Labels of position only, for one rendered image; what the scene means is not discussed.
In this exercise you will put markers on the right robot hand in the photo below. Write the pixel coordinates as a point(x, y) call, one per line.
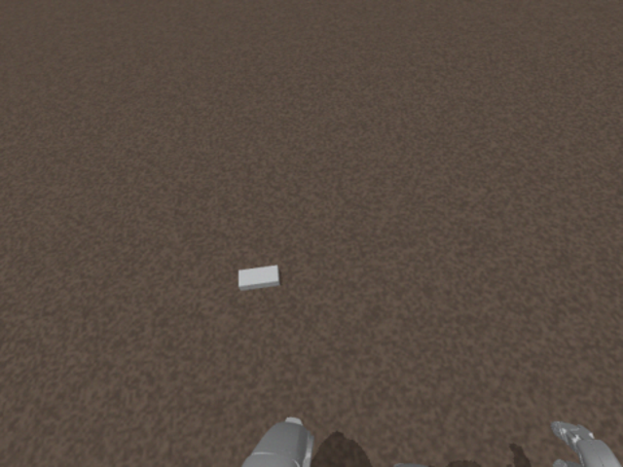
point(591, 452)

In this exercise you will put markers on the small box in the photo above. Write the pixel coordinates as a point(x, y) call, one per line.
point(258, 278)

